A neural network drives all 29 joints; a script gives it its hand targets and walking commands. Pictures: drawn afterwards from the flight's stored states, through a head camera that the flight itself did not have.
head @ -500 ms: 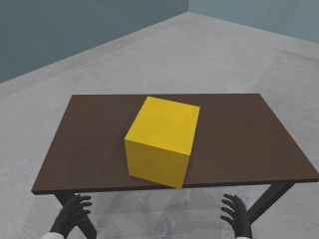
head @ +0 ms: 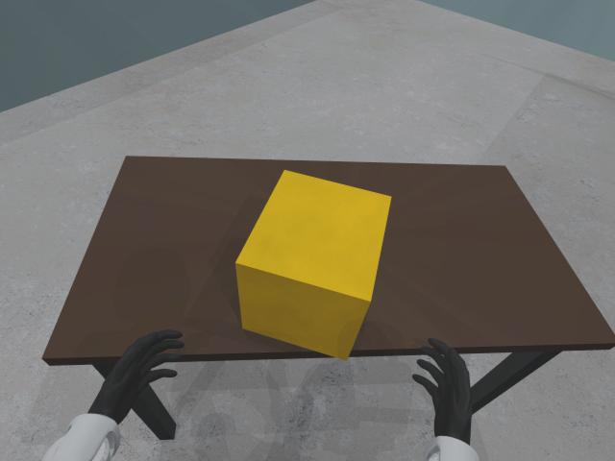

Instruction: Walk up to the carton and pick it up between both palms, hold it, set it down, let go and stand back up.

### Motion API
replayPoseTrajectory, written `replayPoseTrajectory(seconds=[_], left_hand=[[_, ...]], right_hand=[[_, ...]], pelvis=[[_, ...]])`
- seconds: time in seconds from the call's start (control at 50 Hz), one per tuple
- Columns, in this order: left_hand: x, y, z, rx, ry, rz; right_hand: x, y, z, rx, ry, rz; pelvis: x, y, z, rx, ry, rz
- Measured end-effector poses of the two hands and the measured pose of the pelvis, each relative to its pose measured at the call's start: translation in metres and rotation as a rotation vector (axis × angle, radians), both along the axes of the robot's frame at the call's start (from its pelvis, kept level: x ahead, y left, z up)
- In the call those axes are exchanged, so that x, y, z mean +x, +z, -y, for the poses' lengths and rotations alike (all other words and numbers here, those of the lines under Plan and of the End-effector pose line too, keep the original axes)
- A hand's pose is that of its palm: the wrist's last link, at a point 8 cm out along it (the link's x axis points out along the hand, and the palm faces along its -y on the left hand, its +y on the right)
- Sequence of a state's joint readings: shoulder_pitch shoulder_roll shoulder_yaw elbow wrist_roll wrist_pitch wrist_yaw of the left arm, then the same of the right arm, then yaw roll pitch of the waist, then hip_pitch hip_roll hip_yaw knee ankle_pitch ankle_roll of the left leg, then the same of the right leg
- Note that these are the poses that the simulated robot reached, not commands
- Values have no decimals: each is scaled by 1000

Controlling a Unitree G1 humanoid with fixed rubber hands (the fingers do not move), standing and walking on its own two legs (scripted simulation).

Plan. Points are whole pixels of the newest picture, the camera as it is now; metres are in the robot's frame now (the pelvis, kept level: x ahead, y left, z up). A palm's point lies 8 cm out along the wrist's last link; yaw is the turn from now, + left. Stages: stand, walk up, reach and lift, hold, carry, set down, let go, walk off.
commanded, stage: reach and lift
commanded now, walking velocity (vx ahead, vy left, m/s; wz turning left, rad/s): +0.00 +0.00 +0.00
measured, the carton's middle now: (315, 264) +0.41 +0.00 -0.02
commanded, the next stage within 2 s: none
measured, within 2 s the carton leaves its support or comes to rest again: neither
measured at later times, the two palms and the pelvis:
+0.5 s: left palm (141, 313) +0.28 +0.22 +0.04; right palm (450, 355) +0.23 -0.16 +0.05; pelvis +0.00 +0.01 +0.00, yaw -1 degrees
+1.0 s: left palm (169, 236) +0.37 +0.20 +0.08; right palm (459, 293) +0.31 -0.18 +0.08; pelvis +0.00 +0.00 +0.01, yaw -1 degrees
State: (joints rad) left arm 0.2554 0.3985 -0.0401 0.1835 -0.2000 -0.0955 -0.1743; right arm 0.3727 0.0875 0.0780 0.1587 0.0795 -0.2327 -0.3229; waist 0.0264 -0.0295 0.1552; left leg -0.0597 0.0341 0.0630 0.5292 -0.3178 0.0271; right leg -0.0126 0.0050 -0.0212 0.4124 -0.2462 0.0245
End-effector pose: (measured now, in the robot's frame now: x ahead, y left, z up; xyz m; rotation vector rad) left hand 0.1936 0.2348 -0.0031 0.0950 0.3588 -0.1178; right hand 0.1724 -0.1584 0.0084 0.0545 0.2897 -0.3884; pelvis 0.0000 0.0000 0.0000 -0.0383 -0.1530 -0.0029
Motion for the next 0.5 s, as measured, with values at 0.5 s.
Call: replayPoseTrajectory(seconds=[0.5], left_hand=[[87, 46, 12, -38, -5, 69]], right_hand=[[62, 40, 2, 11, 29, 85]], pelvis=[[0, 3, -8, 4, -12, -19]])
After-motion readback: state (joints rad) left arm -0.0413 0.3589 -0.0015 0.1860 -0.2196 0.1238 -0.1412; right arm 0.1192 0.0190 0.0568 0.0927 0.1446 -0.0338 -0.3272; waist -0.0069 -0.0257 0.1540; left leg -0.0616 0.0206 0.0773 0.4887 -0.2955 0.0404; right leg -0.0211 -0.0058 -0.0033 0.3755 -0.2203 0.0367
